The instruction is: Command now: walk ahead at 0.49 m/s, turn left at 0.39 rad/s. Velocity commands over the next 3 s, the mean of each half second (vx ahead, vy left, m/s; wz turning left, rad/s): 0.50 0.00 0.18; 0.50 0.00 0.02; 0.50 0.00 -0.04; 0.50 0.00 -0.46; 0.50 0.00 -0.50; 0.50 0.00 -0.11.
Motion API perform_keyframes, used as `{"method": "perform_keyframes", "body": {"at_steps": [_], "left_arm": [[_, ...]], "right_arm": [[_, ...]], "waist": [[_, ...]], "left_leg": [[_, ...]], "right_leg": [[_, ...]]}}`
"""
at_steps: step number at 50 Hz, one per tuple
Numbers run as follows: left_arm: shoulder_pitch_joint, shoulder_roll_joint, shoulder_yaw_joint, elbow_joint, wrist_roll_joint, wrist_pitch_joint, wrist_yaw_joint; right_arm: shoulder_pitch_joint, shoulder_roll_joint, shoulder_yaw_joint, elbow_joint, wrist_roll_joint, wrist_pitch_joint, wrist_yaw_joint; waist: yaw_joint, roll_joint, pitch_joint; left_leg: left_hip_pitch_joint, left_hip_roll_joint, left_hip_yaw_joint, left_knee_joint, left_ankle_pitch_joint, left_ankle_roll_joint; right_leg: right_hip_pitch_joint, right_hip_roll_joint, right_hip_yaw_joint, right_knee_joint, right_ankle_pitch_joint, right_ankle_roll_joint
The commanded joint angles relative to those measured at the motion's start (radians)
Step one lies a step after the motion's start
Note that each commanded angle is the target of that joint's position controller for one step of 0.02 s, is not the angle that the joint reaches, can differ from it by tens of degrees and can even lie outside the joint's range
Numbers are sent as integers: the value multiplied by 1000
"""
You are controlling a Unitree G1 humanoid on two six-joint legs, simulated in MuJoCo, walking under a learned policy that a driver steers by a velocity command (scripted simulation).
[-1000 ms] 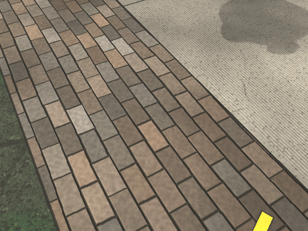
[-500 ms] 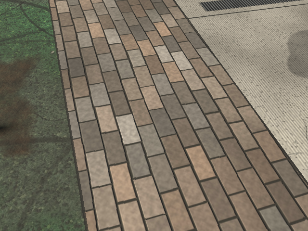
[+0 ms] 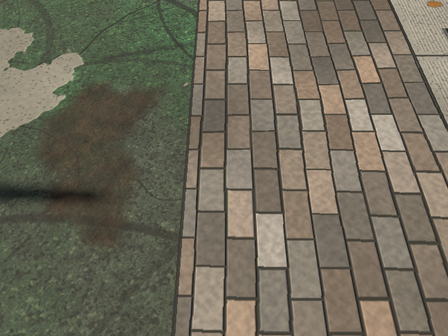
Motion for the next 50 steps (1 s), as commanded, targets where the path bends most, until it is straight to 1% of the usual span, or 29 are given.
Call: {"method": "perform_keyframes", "body": {"at_steps": [1,4,6,9,13,15,16,17,18,19,20,21,22,23,24,26,29,35,38,40,42,43,44,45,46,47,48,49,50], "left_arm": [[54,79,20,-7,0,-13,-10],[75,126,34,21,-12,-20,-12],[84,146,38,28,-17,-12,-8],[120,169,38,43,-28,3,-6],[191,192,38,78,-41,25,-7],[185,204,40,86,-44,39,-5],[172,203,37,85,-44,44,-3],[178,173,25,85,-36,47,0],[178,115,-1,50,-6,42,3],[273,16,-28,34,-14,18,0],[223,130,-2,44,-39,1,-5],[153,157,8,20,-54,-6,-9],[117,145,7,19,-42,-3,-4],[101,135,11,17,-27,4,0],[117,122,12,21,-24,17,-2],[129,88,8,25,-22,40,-1],[43,77,8,-7,-11,52,4],[-158,48,-5,-62,-18,38,-14],[-239,51,-8,-97,-24,31,-29],[-266,58,-8,-117,-27,24,-42],[-245,75,-3,-120,-26,18,-51],[-200,92,5,-110,-24,16,-51],[-99,118,21,-82,-22,16,-46],[73,168,46,-30,-19,18,-36],[248,259,69,-1,-8,22,-25],[284,271,68,17,-10,26,-32],[254,184,46,12,-23,25,-30],[165,153,35,-4,-25,26,-26],[91,130,26,-17,-19,26,-27]], "right_arm": [[44,-19,-7,-68,2,-3,5],[-48,-12,5,-112,-18,-2,5],[-108,-14,12,-131,-23,-13,14],[-213,-14,21,-155,-16,-25,27],[-311,-44,16,-203,-4,-28,42],[-284,-66,6,-207,-7,-32,47],[-204,-90,-10,-184,-13,-32,45],[-47,-141,-38,-136,-16,-31,37],[145,-236,-67,-106,-26,-25,23],[164,-300,-71,-102,-32,-23,28],[153,-202,-49,-106,-24,-30,34],[82,-158,-33,-116,-21,-35,37],[8,-128,-24,-127,-21,-35,40],[-43,-102,-18,-134,-26,-36,45],[-67,-81,-13,-134,-31,-39,46],[-59,-88,-17,-115,-29,-54,47],[-11,-111,-26,-77,-27,-58,33],[77,-137,-29,-16,-19,-42,11],[127,-143,-30,22,-15,-31,8],[135,-148,-33,39,-12,-22,4],[122,-159,-37,46,-10,-14,0],[106,-169,-40,45,-11,-10,-1],[84,-173,-39,43,-12,-3,-3],[78,-152,-29,36,-18,0,-5],[127,-98,-7,11,-43,-7,-5],[238,15,24,23,-26,-30,9],[140,-107,-4,22,3,-49,13],[37,-142,-14,-14,19,-59,14],[-11,-133,-13,-22,7,-58,7]], "waist": [[-6,-99,-46],[-5,-76,-10],[8,-71,-8],[46,-85,7],[71,-109,24],[35,-119,11],[-17,-115,-32],[-84,-88,-124],[-150,70,-274],[-77,303,-351],[-104,174,-306],[-83,131,-193],[-52,52,-142],[-23,36,-101],[6,48,-91],[28,42,-79],[17,12,-31],[-50,23,25],[-77,25,54],[-73,32,63],[-49,46,44],[-21,61,12],[38,66,-51],[110,48,-161],[138,-113,-326],[82,-338,-448],[118,-226,-350],[100,-169,-202],[66,-78,-124]], "left_leg": [[-165,104,-31,-33,47,2],[-224,129,-12,-194,121,-10],[-223,137,14,-323,233,-15],[-152,106,71,-501,343,-21],[-132,80,89,-620,296,0],[-56,53,113,-677,250,28],[69,21,140,-711,247,46],[282,9,138,-719,248,75],[569,226,-122,-723,268,147],[786,401,-592,-884,84,290],[741,388,-620,-929,23,273],[635,356,-464,-927,96,236],[514,306,-343,-940,204,212],[416,267,-261,-970,274,198],[356,241,-209,-1003,314,190],[305,225,-145,-1047,398,203],[317,218,-79,-1080,468,206],[360,189,13,-1102,394,160],[444,223,9,-1073,388,157],[503,250,1,-1036,421,148],[538,264,1,-986,519,131],[543,257,10,-933,661,119],[529,227,38,-817,833,101],[436,173,77,-616,854,71],[155,90,121,-257,497,27],[-181,-75,28,17,-209,-18],[-294,-18,-61,114,-206,0],[-339,34,-24,101,-104,13],[-294,84,2,53,-11,10]], "right_leg": [[156,-272,289,-265,13,-192],[149,-288,227,-309,95,-222],[164,-272,171,-313,131,-210],[152,-237,94,-291,143,-174],[249,-289,112,-246,94,-147],[280,-306,112,-180,153,-126],[271,-280,81,-78,289,-104],[214,-225,29,121,384,-73],[4,-158,-32,480,131,-23],[-352,3,32,776,-426,17],[-458,-52,144,892,-426,2],[-502,-102,131,891,-329,-16],[-457,-144,117,847,-238,-14],[-414,-170,118,786,-180,-8],[-356,-188,125,752,-140,-4],[-321,-186,115,709,-95,11],[-398,-184,114,575,21,33],[-372,-137,71,244,255,29],[-391,-120,64,168,224,14],[-398,-114,66,132,164,-9],[-336,-95,50,104,93,-34],[-251,-68,27,97,61,-50],[-102,-30,-8,77,62,-72],[151,-40,7,93,98,-106],[513,-270,282,133,134,-196],[759,-436,751,-37,-123,-323],[692,-402,745,-108,-245,-273],[540,-375,598,-130,-198,-230],[383,-341,487,-156,-84,-211]]}}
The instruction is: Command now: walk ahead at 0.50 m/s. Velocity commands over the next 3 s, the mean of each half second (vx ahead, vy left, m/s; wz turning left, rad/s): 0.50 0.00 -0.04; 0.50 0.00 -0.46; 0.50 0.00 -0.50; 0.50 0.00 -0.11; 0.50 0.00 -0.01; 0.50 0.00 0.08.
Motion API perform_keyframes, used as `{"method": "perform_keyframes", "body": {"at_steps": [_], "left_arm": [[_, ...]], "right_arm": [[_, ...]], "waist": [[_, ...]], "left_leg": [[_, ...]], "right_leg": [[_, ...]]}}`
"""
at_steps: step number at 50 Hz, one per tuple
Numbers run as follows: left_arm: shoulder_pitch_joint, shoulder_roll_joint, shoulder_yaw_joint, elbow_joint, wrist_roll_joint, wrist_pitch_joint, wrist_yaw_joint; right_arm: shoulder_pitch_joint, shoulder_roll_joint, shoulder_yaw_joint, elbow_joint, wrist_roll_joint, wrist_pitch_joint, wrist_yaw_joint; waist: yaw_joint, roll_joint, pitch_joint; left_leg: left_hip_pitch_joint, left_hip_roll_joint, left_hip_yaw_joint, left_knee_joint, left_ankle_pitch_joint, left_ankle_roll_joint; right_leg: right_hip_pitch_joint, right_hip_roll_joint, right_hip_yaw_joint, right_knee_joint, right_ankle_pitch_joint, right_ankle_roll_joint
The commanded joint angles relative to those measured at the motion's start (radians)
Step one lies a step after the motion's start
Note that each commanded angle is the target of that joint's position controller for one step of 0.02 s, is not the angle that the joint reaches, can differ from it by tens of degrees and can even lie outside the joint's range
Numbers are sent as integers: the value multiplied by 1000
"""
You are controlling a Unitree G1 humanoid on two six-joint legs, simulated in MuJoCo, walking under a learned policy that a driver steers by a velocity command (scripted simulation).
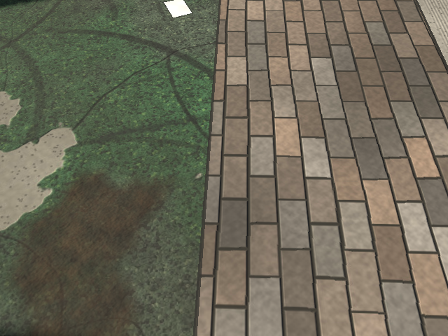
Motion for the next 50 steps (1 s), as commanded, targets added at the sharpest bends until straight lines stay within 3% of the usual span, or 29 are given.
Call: {"method": "perform_keyframes", "body": {"at_steps": [1,2,3,5,8,12,17,20,21,22,23,24,25,26,27,28,30,33,36,40,45,46,48,49,50], "left_arm": [[109,108,28,-16,10,-5,5],[92,91,23,-14,20,-9,3],[91,87,24,-8,19,-13,2],[111,108,29,11,14,-22,6],[164,135,36,38,11,-15,24],[221,147,35,62,1,-2,37],[307,161,38,107,-7,20,41],[307,173,44,120,-13,34,48],[288,184,47,117,-14,38,50],[259,188,47,110,-14,42,51],[248,160,36,97,-5,42,51],[308,71,9,67,8,29,47],[383,15,-10,80,-5,10,43],[301,133,23,77,-37,3,42],[227,153,32,50,-44,2,44],[193,142,34,47,-33,6,49],[230,101,42,58,-26,34,51],[226,60,44,46,-25,68,53],[160,59,48,14,-16,71,50],[33,36,36,-30,-9,60,23],[-102,33,28,-110,-11,60,-8],[-105,39,30,-122,-12,61,-13],[-57,70,47,-131,-13,66,-17],[25,100,63,-118,-17,69,-16],[174,148,92,-83,-20,69,-9]], "right_arm": [[-72,-126,-33,-104,-7,-32,-8],[-46,-110,-34,-98,-11,-20,-8],[-25,-89,-33,-91,-10,-8,-10],[-37,-72,-31,-96,-14,7,-13],[-143,-69,-31,-130,-24,9,-15],[-277,-40,-19,-161,-20,-4,-1],[-421,-40,-11,-214,-7,-17,28],[-423,-66,-18,-232,-7,-29,43],[-374,-86,-26,-222,-9,-33,43],[-266,-115,-43,-192,-11,-36,39],[-88,-173,-69,-143,-19,-38,27],[64,-266,-92,-121,-43,-35,16],[96,-248,-84,-110,-36,-27,20],[59,-161,-61,-114,-29,-26,16],[-23,-131,-50,-123,-22,-26,13],[-95,-103,-41,-126,-25,-28,14],[-169,-65,-33,-119,-37,-39,19],[-185,-78,-43,-95,-42,-53,16],[-154,-98,-51,-68,-46,-50,1],[-127,-132,-58,-51,-38,-36,-15],[-56,-164,-73,-18,-16,-3,-20],[-59,-172,-76,-17,-11,5,-20],[-86,-201,-84,-25,-3,17,-24],[-101,-214,-87,-30,1,25,-26],[-126,-217,-85,-35,7,31,-26]], "waist": [[56,-52,-83],[25,-74,-79],[11,-84,-75],[1,-79,-48],[25,-58,-13],[72,-60,10],[120,-63,51],[88,-81,42],[55,-95,15],[-11,-96,-48],[-86,-74,-172],[-100,93,-344],[-79,273,-463],[-97,171,-338],[-75,131,-200],[-43,75,-129],[20,105,-63],[47,81,-17],[37,55,11],[-4,31,41],[-45,23,83],[-36,31,78],[11,69,20],[63,84,-32],[150,67,-109]], "left_leg": [[-413,117,-37,112,146,11],[-348,140,-44,81,179,9],[-319,144,-39,55,194,3],[-336,153,-25,1,231,-15],[-429,159,-15,-145,371,-41],[-404,126,20,-392,552,-39],[-428,89,40,-546,525,-22],[-370,67,34,-602,421,10],[-283,44,48,-616,388,22],[-118,13,74,-647,395,42],[164,49,44,-616,433,78],[575,303,-272,-596,394,182],[715,440,-621,-732,237,258],[613,401,-546,-773,142,208],[460,375,-399,-804,171,169],[320,336,-301,-847,224,151],[152,277,-147,-925,302,130],[87,260,-6,-976,425,140],[123,256,83,-988,488,141],[175,251,182,-996,511,122],[349,304,234,-931,600,111],[373,311,247,-897,680,102],[394,308,276,-770,1012,80],[384,298,289,-641,1155,67],[317,261,312,-439,1166,38]], "right_leg": [[381,-291,415,-315,26,-176],[317,-262,363,-344,64,-168],[283,-245,325,-371,88,-172],[246,-239,263,-404,167,-185],[279,-230,206,-423,246,-180],[312,-194,131,-429,231,-138],[453,-248,141,-382,212,-137],[514,-284,177,-307,305,-118],[510,-280,182,-257,407,-109],[482,-246,162,-143,542,-90],[362,-187,128,62,518,-58],[11,-64,64,441,177,4],[-214,32,147,660,-439,27],[-299,-27,210,752,-405,18],[-328,-75,178,743,-306,12],[-287,-114,165,700,-223,16],[-178,-159,171,638,-129,23],[-189,-166,169,606,-50,36],[-265,-162,182,482,82,50],[-253,-148,108,259,220,45],[-305,-131,38,129,127,9],[-286,-117,18,116,82,-5],[-159,-53,-45,112,-18,-43],[-44,-9,-71,108,-60,-68],[171,38,-81,35,-5,-104]]}}
Over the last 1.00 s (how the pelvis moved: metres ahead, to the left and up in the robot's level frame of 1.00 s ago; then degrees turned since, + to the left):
0.54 0.04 -0.01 3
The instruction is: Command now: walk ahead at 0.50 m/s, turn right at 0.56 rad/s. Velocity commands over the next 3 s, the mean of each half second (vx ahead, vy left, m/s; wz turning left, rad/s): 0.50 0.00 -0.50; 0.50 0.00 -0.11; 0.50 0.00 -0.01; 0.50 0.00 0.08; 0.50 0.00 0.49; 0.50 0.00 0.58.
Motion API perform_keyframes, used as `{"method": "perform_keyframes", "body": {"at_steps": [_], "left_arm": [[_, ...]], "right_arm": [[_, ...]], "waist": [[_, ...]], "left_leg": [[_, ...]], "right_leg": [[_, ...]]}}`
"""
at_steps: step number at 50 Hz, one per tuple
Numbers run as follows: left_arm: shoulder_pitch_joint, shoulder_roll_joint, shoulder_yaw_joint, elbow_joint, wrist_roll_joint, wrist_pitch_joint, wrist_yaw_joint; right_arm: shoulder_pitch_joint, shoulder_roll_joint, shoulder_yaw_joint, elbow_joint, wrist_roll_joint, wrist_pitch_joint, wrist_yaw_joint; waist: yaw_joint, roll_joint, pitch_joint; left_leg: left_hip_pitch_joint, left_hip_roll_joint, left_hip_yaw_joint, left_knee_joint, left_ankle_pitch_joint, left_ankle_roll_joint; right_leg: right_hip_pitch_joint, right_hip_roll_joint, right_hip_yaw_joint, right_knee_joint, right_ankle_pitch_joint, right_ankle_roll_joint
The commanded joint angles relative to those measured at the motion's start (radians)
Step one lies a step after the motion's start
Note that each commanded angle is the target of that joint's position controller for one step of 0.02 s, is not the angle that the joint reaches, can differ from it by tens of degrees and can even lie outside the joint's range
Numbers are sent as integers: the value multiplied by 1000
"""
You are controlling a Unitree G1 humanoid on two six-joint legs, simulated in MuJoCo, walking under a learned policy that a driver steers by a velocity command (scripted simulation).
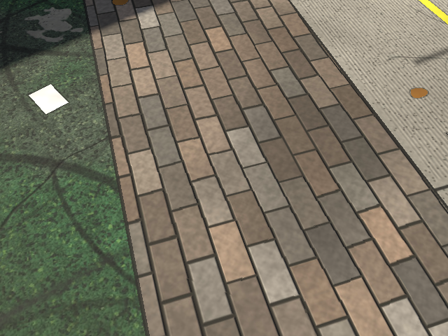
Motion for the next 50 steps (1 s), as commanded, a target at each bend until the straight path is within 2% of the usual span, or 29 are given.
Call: {"method": "perform_keyframes", "body": {"at_steps": [1,2,3,4,5,6,7,10,12,15,18,20,23,24,25,26,27,28,29,30,31,32,35,37,40,43,46,48,50], "left_arm": [[373,257,109,25,-4,3,27],[341,366,121,21,-11,-5,35],[380,295,96,-10,5,-22,29],[343,230,79,-3,12,-36,26],[275,192,67,-13,5,-44,26],[197,155,55,-30,4,-45,28],[157,132,45,-48,14,-46,32],[169,163,50,-53,10,-51,48],[205,191,57,-46,8,-51,63],[245,191,58,-37,2,-41,73],[295,178,53,-13,2,-40,72],[327,167,48,6,1,-38,73],[333,179,52,17,8,-28,79],[315,182,52,14,8,-24,79],[297,164,44,6,11,-23,77],[279,134,28,-18,23,-24,75],[436,60,6,-14,4,-38,72],[437,107,6,-3,-10,-49,70],[313,178,23,-21,-18,-52,67],[227,177,21,-44,-8,-54,67],[182,165,22,-56,11,-57,65],[189,152,25,-56,17,-55,64],[214,98,13,-51,16,-46,62],[151,84,4,-74,22,-47,64],[54,64,-7,-94,20,-55,56],[-39,64,-11,-116,11,-61,43],[-106,77,-8,-145,4,-66,29],[-99,98,-2,-152,5,-71,21],[55,146,24,-110,13,-74,24]], "right_arm": [[-63,-184,-32,-80,-3,-2,-9],[31,-15,17,-134,-45,-31,7],[-61,-81,14,-155,0,-79,22],[-164,-130,1,-183,37,-101,30],[-173,-123,4,-182,25,-111,25],[-168,-130,-3,-165,-4,-108,17],[-144,-141,-12,-160,-15,-95,16],[-147,-108,-9,-174,-31,-61,15],[-223,-86,-1,-203,-36,-53,12],[-330,-59,12,-234,-30,-57,22],[-391,-61,18,-254,-16,-66,39],[-415,-78,15,-267,-15,-75,49],[-385,-110,5,-269,-16,-88,56],[-325,-125,-3,-255,-17,-92,54],[-214,-154,-19,-224,-25,-95,50],[-47,-201,-31,-203,-38,-96,45],[88,-281,-56,-163,-43,-85,47],[110,-204,-38,-140,-10,-80,57],[41,-140,-20,-154,1,-74,53],[-32,-119,-9,-170,-11,-64,49],[-76,-97,2,-173,-20,-58,49],[-96,-82,10,-174,-29,-60,48],[-82,-101,8,-154,-21,-67,47],[-63,-136,-1,-141,-15,-66,40],[-28,-154,-4,-124,-5,-54,32],[37,-166,-4,-96,3,-44,31],[79,-172,-4,-70,6,-29,30],[78,-188,-9,-61,7,-17,25],[48,-195,-9,-64,9,-7,20]], "waist": [[240,5,-210],[101,-260,-273],[168,-153,-408],[181,-94,-264],[135,-22,-183],[90,12,-128],[56,0,-111],[32,5,-81],[50,-5,-52],[94,-48,-34],[132,-72,-28],[142,-75,-20],[118,-104,-17],[82,-116,-39],[26,-103,-113],[-48,-41,-258],[-17,246,-406],[-32,284,-388],[-46,168,-216],[-28,82,-128],[-2,52,-56],[29,72,-41],[53,106,-46],[41,88,-36],[9,80,-26],[-30,81,-9],[-41,88,13],[-17,101,6],[79,100,-86]], "left_leg": [[-296,163,-45,603,871,75],[-756,-46,-142,952,-101,13],[-880,-82,-383,1069,-160,30],[-966,-28,-397,1047,-59,60],[-928,20,-397,956,34,76],[-850,52,-394,867,84,70],[-773,72,-401,814,119,62],[-718,66,-373,679,178,17],[-736,45,-359,541,290,-8],[-677,-6,-350,304,489,-12],[-626,-24,-344,192,593,2],[-650,-24,-355,148,560,25],[-635,-32,-345,113,427,70],[-557,-52,-321,86,403,94],[-392,-52,-315,73,430,128],[-119,82,-452,120,462,197],[267,301,-884,75,304,375],[292,346,-1103,-55,67,389],[156,310,-973,-74,-24,334],[7,269,-844,-94,34,300],[-120,228,-757,-126,132,291],[-194,196,-697,-149,217,278],[-262,162,-581,-199,382,290],[-263,162,-526,-221,466,297],[-260,124,-435,-228,504,264],[-233,127,-408,-215,485,248],[-141,171,-429,-174,497,236],[-86,197,-438,-126,569,219],[-94,157,-388,56,834,185]], "right_leg": [[587,31,95,-88,-13,-111],[902,-223,653,-169,-115,-292],[968,-301,921,-338,-245,-345],[887,-276,778,-358,-169,-282],[740,-232,644,-347,-75,-240],[592,-188,538,-353,32,-209],[497,-161,479,-372,112,-198],[376,-127,398,-410,242,-198],[340,-98,352,-417,265,-181],[303,-42,306,-399,179,-127],[329,-64,324,-388,98,-106],[412,-99,361,-342,97,-102],[518,-146,412,-270,209,-86],[529,-134,404,-214,338,-73],[512,-83,366,-86,467,-49],[378,-27,314,163,354,-14],[-4,134,219,546,-125,75],[-174,126,271,663,-442,77],[-248,67,270,712,-369,72],[-232,18,219,680,-285,68],[-208,-16,194,608,-232,70],[-153,-48,190,549,-193,70],[-103,-71,151,435,-154,89],[-126,-80,134,317,-69,107],[-86,-64,108,113,110,114],[-39,-32,84,-15,203,116],[-57,-17,86,-83,155,93],[-23,-5,82,-119,83,67],[214,41,38,-173,68,24]]}}
Over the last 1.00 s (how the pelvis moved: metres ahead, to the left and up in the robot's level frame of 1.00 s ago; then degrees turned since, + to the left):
0.53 0.00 -0.01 -18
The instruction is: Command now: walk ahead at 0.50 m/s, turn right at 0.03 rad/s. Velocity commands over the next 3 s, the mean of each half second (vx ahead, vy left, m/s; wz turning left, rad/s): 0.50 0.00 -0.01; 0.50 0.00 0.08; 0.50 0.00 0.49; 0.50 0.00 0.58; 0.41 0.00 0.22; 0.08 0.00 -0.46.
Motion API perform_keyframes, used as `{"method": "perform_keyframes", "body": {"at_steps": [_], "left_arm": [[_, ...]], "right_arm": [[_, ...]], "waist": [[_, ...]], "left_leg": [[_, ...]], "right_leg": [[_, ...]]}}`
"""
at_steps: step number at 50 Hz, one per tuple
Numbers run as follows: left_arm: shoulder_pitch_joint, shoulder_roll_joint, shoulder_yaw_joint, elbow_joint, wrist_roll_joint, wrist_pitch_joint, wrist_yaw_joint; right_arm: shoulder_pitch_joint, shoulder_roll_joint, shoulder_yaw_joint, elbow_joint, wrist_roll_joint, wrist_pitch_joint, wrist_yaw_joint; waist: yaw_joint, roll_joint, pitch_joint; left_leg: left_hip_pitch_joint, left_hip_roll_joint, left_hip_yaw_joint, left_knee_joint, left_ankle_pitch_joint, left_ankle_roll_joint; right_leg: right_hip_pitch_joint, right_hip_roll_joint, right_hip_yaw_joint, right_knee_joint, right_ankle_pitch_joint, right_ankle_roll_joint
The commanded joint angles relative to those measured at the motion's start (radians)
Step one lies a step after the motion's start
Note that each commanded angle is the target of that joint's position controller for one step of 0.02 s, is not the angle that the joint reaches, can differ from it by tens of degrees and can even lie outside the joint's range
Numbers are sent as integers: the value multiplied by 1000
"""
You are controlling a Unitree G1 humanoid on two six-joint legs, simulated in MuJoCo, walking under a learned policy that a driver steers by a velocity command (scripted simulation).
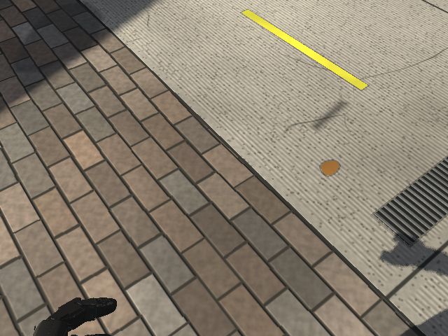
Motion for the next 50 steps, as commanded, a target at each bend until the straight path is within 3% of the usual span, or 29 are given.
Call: {"method": "perform_keyframes", "body": {"at_steps": [1,2,3,4,5,6,7,9,11,14,17,22,25,26,27,28,29,30,31,32,33,34,35,37,41,44,47,50], "left_arm": [[260,194,77,8,10,-15,11],[402,298,100,24,32,-9,20],[437,269,93,45,11,-2,16],[386,205,70,39,5,1,16],[319,175,59,30,6,3,18],[257,152,50,28,12,2,14],[214,125,42,23,19,-3,11],[188,124,44,30,19,-14,7],[198,145,50,50,15,-26,10],[237,163,55,81,13,-23,22],[282,183,58,110,6,-16,30],[363,203,64,169,-6,5,36],[351,219,70,184,-8,22,43],[331,220,69,184,-8,28,45],[334,192,57,179,0,31,48],[400,117,30,150,17,20,47],[467,49,8,162,15,-1,40],[379,156,34,155,-10,-17,32],[293,182,41,125,-26,-26,29],[246,175,41,118,-15,-27,34],[239,164,45,118,-4,-21,37],[262,148,45,125,-1,-10,37],[281,127,43,132,-1,1,39],[265,107,39,127,5,16,43],[129,90,33,89,16,12,40],[17,72,25,60,11,-1,29],[-68,80,23,34,3,-14,14],[-60,119,34,29,0,-29,3]], "right_arm": [[-40,-148,-24,-56,-7,1,-11],[27,-58,6,-92,-26,-15,-9],[58,-40,17,-80,-16,-36,-3],[-17,-137,-9,-95,7,-49,5],[-99,-142,-10,-118,16,-54,8],[-134,-130,-10,-123,3,-51,6],[-133,-125,-17,-119,-10,-41,2],[-92,-84,-11,-106,-13,-19,2],[-117,-69,-8,-116,-19,-6,-4],[-219,-56,-3,-146,-26,-8,-2],[-325,-36,7,-170,-20,-18,9],[-445,-52,8,-222,-9,-29,33],[-394,-85,-3,-219,-11,-36,42],[-303,-108,-18,-193,-15,-37,38],[-144,-159,-43,-146,-18,-37,29],[-1,-252,-65,-125,-36,-34,21],[48,-256,-66,-106,-21,-27,25],[28,-176,-42,-110,-10,-26,24],[-49,-152,-33,-124,-10,-25,21],[-115,-132,-27,-135,-20,-25,21],[-159,-104,-20,-142,-31,-28,23],[-180,-87,-15,-143,-38,-32,24],[-185,-83,-15,-139,-35,-37,25],[-175,-103,-21,-124,-28,-46,22],[-119,-128,-28,-91,-22,-38,4],[-62,-145,-32,-65,-10,-28,-6],[-9,-155,-37,-42,-1,-14,-12],[-10,-165,-46,-36,2,0,-21]], "waist": [[201,81,-175],[212,-113,-344],[207,-264,-434],[215,-166,-293],[196,-111,-177],[164,-49,-96],[130,-52,-59],[88,-72,-45],[77,-56,-24],[102,-32,6],[141,-30,28],[176,-36,56],[131,-61,21],[76,-61,-33],[12,-38,-141],[0,114,-304],[16,315,-402],[-13,217,-316],[4,167,-181],[30,98,-108],[63,92,-62],[93,114,-57],[108,118,-54],[118,106,-29],[86,75,11],[51,71,34],[25,78,51],[56,104,40]], "left_leg": [[-140,181,-51,341,732,102],[-499,62,14,728,370,35],[-714,-24,-75,939,-199,17],[-819,41,-122,1020,-176,28],[-833,87,-92,999,-87,37],[-801,121,-73,935,-13,32],[-745,149,-80,876,38,25],[-663,162,-75,829,86,9],[-680,166,-70,763,149,-10],[-717,164,-65,581,317,-23],[-669,131,-36,394,455,-18],[-684,102,-36,259,414,15],[-584,69,-9,216,304,56],[-448,36,25,189,300,78],[-209,47,14,205,330,112],[171,280,-295,236,325,222],[363,411,-685,86,127,322],[311,383,-666,37,-4,283],[172,357,-534,12,26,248],[33,322,-441,-15,109,234],[-77,289,-369,-48,195,227],[-143,267,-325,-76,242,224],[-177,255,-290,-104,269,230],[-215,249,-228,-141,339,244],[-198,219,-141,-167,410,225],[-195,193,-115,-158,386,205],[-146,219,-151,-115,350,203],[-88,255,-212,-42,350,179]], "right_leg": [[452,-13,11,-8,6,-83],[853,-274,378,9,-10,-213],[956,-376,713,-137,-154,-306],[855,-338,628,-169,-249,-261],[714,-295,489,-189,-224,-225],[571,-250,395,-227,-152,-208],[472,-217,332,-262,-88,-194],[368,-192,268,-319,-22,-201],[335,-186,207,-351,43,-212],[351,-165,135,-370,81,-195],[359,-141,76,-373,65,-165],[508,-203,94,-313,61,-148],[578,-222,97,-217,238,-118],[569,-191,67,-110,396,-98],[490,-136,24,84,422,-68],[178,-38,-32,446,134,-10],[-107,101,42,691,-532,27],[-220,44,127,792,-537,13],[-266,-7,92,784,-443,2],[-234,-50,69,736,-354,2],[-183,-81,70,681,-297,6],[-121,-99,76,653,-262,10],[-90,-104,72,628,-247,17],[-103,-111,62,567,-199,37],[-153,-105,50,334,10,62],[-97,-61,28,150,121,71],[-70,-32,32,53,122,73],[-3,-19,54,-15,44,51]]}}
Over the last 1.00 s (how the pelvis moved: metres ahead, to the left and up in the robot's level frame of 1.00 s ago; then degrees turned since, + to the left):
0.56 -0.10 0.01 -17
